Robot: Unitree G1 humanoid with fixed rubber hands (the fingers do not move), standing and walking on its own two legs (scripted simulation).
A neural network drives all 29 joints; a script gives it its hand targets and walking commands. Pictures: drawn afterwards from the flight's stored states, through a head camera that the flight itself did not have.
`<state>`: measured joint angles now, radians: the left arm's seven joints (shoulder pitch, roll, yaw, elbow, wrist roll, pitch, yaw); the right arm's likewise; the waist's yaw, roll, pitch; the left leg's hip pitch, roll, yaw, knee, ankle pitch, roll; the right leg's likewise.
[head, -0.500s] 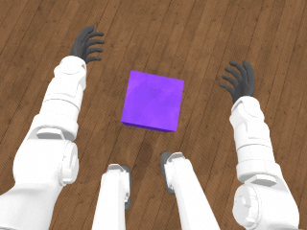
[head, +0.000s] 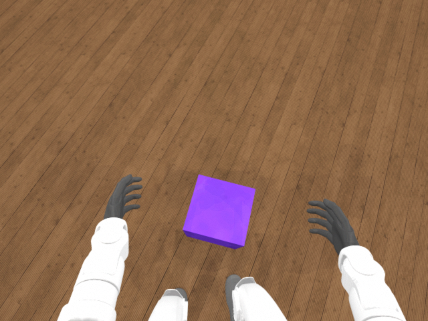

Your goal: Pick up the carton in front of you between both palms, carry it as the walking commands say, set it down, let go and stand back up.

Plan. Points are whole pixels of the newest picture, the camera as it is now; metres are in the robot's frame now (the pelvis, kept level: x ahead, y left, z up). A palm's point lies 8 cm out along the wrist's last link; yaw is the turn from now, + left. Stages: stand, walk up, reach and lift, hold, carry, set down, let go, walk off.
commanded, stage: let go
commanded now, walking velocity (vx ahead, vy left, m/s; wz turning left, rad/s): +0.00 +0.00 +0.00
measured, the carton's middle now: (218, 214) +0.39 -0.05 -0.61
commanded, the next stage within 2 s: stand in 0.88 s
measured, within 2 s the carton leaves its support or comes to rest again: neither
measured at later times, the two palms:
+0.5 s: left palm (45, 287) +0.21 +0.25 -0.02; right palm (351, 273) +0.20 -0.21 -0.02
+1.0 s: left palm (36, 317) +0.17 +0.26 -0.03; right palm (378, 289) +0.17 -0.26 -0.03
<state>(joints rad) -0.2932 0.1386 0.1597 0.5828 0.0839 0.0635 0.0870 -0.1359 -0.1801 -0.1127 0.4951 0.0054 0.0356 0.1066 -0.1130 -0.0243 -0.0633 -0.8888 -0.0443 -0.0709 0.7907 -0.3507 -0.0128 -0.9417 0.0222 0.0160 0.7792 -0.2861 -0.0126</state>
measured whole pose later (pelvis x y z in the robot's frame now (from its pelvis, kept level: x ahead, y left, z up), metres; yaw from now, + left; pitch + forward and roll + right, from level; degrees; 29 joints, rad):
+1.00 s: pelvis +0.02 +0.01 +0.04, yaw -1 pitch -2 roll +0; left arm 0.21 0.26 0.05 0.60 0.05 0.05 0.01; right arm 0.20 -0.28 -0.04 0.54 -0.04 0.09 -0.01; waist 0.00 0.03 0.02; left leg -0.17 -0.02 -0.05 0.53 -0.33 0.00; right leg -0.22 0.04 0.03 0.52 -0.27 -0.01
